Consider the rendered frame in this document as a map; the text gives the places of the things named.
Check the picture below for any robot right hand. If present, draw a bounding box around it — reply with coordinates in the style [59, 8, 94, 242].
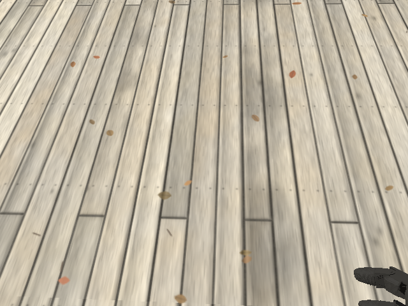
[354, 266, 408, 306]

